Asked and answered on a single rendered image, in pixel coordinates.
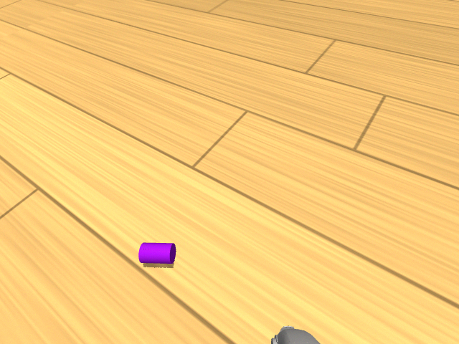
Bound can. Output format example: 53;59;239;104
138;243;176;264

